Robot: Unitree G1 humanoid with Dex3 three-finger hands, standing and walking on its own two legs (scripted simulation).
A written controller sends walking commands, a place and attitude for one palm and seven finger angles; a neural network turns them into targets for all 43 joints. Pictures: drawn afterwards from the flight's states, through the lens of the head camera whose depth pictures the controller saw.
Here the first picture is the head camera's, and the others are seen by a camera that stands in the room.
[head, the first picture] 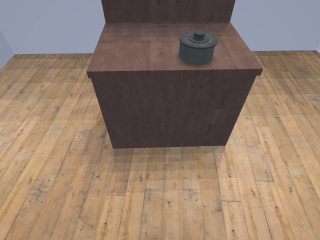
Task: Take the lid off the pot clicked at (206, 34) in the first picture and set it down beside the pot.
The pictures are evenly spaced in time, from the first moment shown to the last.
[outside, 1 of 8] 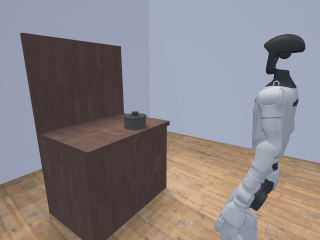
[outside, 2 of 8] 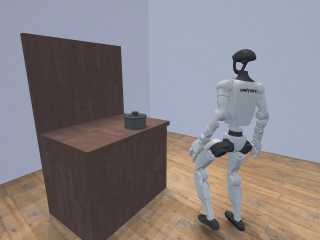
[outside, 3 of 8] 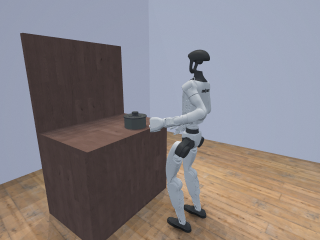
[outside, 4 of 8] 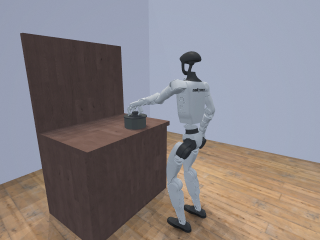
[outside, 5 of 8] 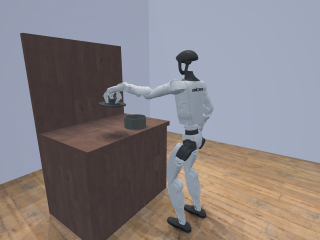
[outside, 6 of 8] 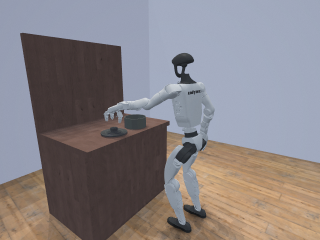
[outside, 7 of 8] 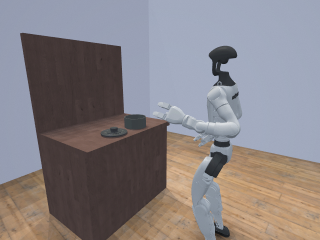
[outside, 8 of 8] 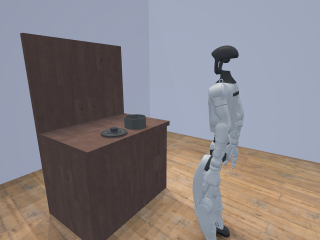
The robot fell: no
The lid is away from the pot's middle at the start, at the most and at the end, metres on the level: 0.00 0.24 0.24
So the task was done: yes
